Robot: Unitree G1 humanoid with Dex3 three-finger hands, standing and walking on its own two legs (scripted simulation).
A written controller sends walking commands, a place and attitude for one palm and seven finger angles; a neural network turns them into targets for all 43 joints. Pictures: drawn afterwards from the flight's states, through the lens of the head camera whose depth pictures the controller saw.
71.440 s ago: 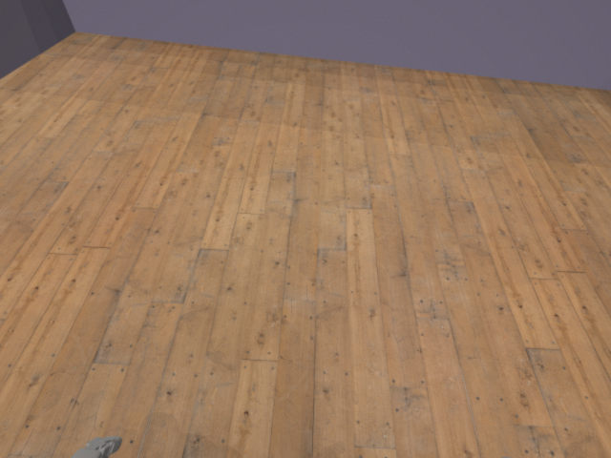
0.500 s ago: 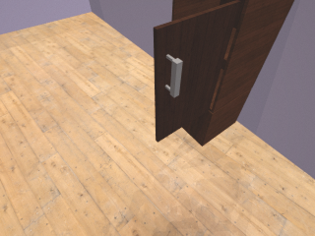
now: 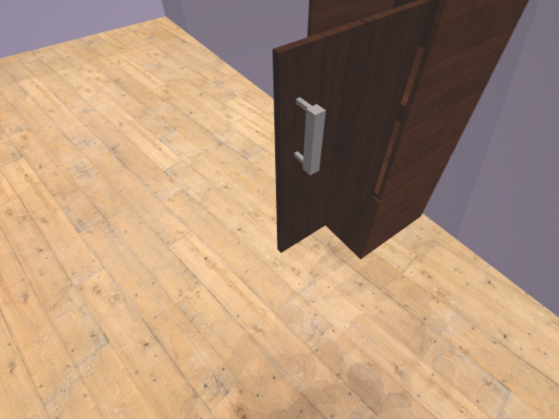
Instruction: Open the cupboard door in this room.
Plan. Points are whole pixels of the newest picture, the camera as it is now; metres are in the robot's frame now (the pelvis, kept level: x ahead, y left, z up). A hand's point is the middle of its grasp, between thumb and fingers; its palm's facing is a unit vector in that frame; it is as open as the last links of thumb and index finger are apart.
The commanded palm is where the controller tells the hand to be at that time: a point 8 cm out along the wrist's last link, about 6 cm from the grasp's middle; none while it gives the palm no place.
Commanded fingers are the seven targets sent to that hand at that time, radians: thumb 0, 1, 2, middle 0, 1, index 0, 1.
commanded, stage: stand and wait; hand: left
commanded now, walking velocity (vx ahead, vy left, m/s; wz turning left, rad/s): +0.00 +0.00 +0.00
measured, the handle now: (306, 136) +0.61 -0.02 +0.05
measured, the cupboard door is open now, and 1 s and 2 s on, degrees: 90 90 90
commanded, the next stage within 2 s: none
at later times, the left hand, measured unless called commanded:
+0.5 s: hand out of the picture +0.10 +0.23 -0.15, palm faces -0.02 -0.94 -0.33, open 7.3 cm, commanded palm none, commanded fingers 0.00 0.90 0.90 -0.20 -0.30 -0.20 -0.30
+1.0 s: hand out of the picture +0.11 +0.22 -0.16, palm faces -0.02 -0.94 -0.33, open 7.3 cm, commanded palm none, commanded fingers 0.00 0.90 0.90 -0.20 -0.30 -0.20 -0.30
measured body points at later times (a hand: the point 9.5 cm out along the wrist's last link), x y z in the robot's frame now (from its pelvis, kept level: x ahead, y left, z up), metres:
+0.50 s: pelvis +0.02 -0.01 +0.00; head +0.05 -0.02 +0.45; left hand +0.10 +0.28 -0.13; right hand +0.09 -0.30 -0.14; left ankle +0.01 +0.10 -0.75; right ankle +0.00 -0.12 -0.75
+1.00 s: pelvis +0.03 -0.02 +0.00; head +0.05 -0.03 +0.45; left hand +0.11 +0.26 -0.13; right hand +0.10 -0.31 -0.14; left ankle +0.01 +0.10 -0.75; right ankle +0.00 -0.12 -0.75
